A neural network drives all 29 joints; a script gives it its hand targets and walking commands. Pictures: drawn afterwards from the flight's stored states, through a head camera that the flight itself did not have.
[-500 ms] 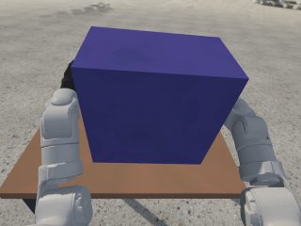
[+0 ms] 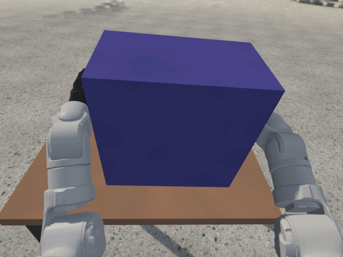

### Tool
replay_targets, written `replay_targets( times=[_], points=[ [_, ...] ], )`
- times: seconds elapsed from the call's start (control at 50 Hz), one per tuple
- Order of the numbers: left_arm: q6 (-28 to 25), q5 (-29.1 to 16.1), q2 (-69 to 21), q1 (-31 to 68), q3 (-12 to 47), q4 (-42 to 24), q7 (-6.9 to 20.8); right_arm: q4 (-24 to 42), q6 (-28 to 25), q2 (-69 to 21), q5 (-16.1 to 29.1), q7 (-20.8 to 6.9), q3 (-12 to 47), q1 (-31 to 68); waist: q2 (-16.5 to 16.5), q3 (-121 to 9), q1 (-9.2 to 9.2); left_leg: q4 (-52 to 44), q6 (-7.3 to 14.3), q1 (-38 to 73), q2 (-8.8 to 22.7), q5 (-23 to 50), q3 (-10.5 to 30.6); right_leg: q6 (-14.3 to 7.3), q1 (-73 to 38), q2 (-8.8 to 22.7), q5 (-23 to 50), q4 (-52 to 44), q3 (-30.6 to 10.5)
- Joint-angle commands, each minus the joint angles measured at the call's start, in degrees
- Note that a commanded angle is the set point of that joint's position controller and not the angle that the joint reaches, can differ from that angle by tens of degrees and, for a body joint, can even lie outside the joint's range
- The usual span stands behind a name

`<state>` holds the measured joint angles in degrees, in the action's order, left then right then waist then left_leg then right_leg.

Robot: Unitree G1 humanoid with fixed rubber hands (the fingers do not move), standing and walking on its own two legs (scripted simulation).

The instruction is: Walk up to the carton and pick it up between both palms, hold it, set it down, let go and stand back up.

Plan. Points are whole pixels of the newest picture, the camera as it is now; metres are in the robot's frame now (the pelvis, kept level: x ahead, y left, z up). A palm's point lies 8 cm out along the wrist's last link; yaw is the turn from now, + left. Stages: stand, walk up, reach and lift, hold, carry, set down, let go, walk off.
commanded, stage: hold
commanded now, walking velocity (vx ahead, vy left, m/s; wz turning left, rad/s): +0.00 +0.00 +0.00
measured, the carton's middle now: (174, 118) +0.36 +0.00 +0.21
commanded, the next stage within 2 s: set down in 0.40 s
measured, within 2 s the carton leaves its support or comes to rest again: neither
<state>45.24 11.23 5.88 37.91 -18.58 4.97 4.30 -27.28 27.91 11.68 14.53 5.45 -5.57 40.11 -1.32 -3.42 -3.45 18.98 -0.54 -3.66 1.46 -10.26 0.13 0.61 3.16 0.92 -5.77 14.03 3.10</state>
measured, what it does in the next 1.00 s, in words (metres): stands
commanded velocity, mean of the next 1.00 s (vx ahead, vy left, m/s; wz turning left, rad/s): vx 0.00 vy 0.00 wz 0.00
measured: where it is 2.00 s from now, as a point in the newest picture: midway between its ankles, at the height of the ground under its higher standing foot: outside the picture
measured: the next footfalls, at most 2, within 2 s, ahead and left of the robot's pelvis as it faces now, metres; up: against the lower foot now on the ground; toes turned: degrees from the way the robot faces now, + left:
none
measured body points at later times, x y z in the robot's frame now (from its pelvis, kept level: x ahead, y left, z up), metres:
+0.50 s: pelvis +0.00 +0.00 +0.00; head -0.06 +0.02 +0.45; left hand +0.37 +0.20 +0.24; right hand +0.38 -0.19 +0.22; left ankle +0.01 +0.12 -0.75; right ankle +0.03 -0.13 -0.75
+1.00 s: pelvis +0.01 +0.00 +0.00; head -0.02 +0.03 +0.45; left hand +0.39 +0.20 +0.19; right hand +0.38 -0.18 +0.14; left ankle +0.01 +0.12 -0.75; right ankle +0.03 -0.13 -0.75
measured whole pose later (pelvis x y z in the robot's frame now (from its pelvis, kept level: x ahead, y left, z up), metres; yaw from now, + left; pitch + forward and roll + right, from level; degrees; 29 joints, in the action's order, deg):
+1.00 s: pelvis +0.01 +0.00 +0.00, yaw +2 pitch -7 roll -1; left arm 27.0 12.6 3.2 33.3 -17.1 9.3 7.2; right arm -29.7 4.1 5.7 4.2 3.4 -10.0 27.4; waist -2.7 3.4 -2.0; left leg 18.3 -0.3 -0.1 0.5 -10.9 1.4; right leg 1.2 -0.6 1.9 -7.4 14.2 4.3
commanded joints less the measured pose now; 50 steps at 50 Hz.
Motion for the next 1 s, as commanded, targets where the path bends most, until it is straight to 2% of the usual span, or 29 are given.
replay_targets(
  times=[0.0, 0.12, 0.2, 0.38, 0.4, 0.46, 0.56, 0.68, 0.76, 0.84, 0.98],
  points=[
    [-1.9, -9.5, -26.3, 32.3, 25.2, -5.6, 7.5, 17.3, -2.7, -28.9, 5.8, -7.5, 19.4, 45.9, 1.8, -19.1, -0.27, -3.6, -0.4, -3.4, -4.3, 12.1, -1.5, -1.0, -11.8, -4.2, 6.1, 0.4, -1.8],
    [-1.9, -9.7, -26.3, 32.4, 25.3, -6.1, 7.5, 17.9, -2.7, -29.1, 6.2, -7.3, 19.8, 46.1, 1.7, -19.5, -0.23, -3.1, -0.5, -3.2, -4.4, 13.3, -1.5, -0.8, -12.3, -4.2, 7.4, 0.6, -1.8],
    [-1.9, -9.0, -25.8, 32.7, 24.5, -4.8, 7.8, 16.8, -2.5, -29.3, 5.7, -7.3, 19.4, 46.0, 1.5, -17.9, -0.12, -3.7, -0.1, -4.3, -4.5, 11.2, -1.6, -0.7, -12.0, -3.9, 6.1, 0.3, -1.9],
    [-2.0, -9.4, -26.6, 32.7, 25.7, -6.1, 7.7, 17.1, -2.7, -28.9, 6.0, -7.3, 19.4, 45.7, 2.9, -19.1, -0.79, -3.2, -0.9, -3.0, -4.4, 13.4, -1.3, -1.0, -12.3, -4.3, 7.3, 0.7, -1.6],
    [-2.3, -9.7, -26.6, 32.7, 23.7, -6.9, 8.0, 18.0, -2.7, -29.5, 6.8, -7.2, 20.3, 44.0, 1.7, -20.0, -0.21, -3.5, -0.8, -2.5, -4.7, 14.0, -1.2, 0.0, -13.1, -4.1, 8.7, 0.6, -1.7],
    [-3.7, -8.7, -25.6, 33.3, 22.2, -6.3, 8.8, 17.3, -3.7, -29.7, 5.6, -7.2, 19.4, 43.8, 1.6, -19.5, 0.00, -4.2, -0.7, -3.1, -5.1, 12.4, -1.5, 0.6, -13.8, -3.7, 9.0, 0.6, -1.5],
    [-6.6, -6.0, -25.4, 30.8, 20.8, -3.4, 10.0, 16.0, -8.7, -28.6, 1.1, -7.8, 16.7, 41.9, 2.0, -16.0, 0.18, -5.2, -0.7, -2.5, -4.8, 9.9, -2.1, 0.1, -13.0, -3.4, 5.3, 0.0, -0.1],
    [-12.5, -2.7, -25.4, 26.9, 20.0, 0.4, 11.2, 12.0, -18.5, -26.9, -5.6, -8.9, 12.7, 37.0, 2.7, -10.8, -0.36, -6.0, -1.1, -0.2, -4.0, 7.3, -2.7, -0.4, -11.6, -2.9, -0.3, -0.9, 2.5],
    [-15.2, -1.0, -24.9, 24.1, 18.9, 4.2, 11.5, 9.9, -23.2, -26.7, -9.2, -8.8, 11.6, 33.8, 1.2, -6.3, -0.23, -6.8, -0.4, -1.2, -3.8, 4.3, -3.4, 0.0, -10.9, -2.4, -3.3, -1.3, 3.4],
    [-17.6, -2.4, -26.2, 23.0, 21.9, 3.7, 10.3, 13.7, -27.7, -26.8, -9.9, -8.2, 13.4, 34.6, 1.1, -9.3, 0.14, -5.3, -1.0, 0.0, -3.6, 8.2, -3.7, 0.0, -11.0, -2.6, -0.6, -0.7, 4.1],
    [-21.3, -6.4, -27.6, 20.3, 29.9, -3.8, 6.3, 21.0, -32.0, -26.1, -7.1, -7.6, 19.6, 33.0, 1.6, -20.6, 0.67, -0.2, -2.9, 7.1, -3.6, 25.2, -3.3, 0.3, -13.3, -4.0, 13.1, 1.4, 4.5]
  ],
)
